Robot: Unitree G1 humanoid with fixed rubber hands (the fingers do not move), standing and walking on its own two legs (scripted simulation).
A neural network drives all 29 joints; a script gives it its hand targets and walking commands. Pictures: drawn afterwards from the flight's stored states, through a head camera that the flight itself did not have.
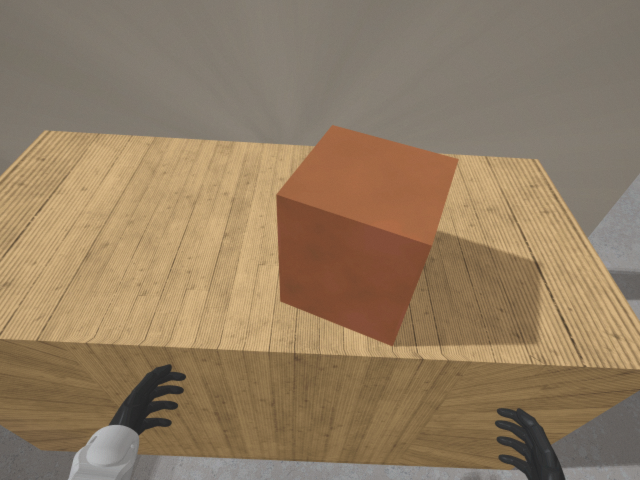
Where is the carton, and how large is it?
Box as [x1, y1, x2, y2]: [276, 125, 458, 345]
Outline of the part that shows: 332,125 276,194 280,301 392,345 430,249 458,159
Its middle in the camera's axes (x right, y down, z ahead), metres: +0.07 +0.00 +0.64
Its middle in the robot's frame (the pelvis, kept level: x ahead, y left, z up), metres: +0.50 -0.05 +0.01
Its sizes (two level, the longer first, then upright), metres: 0.210 0.200 0.250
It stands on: a pedestal, 0.65 m high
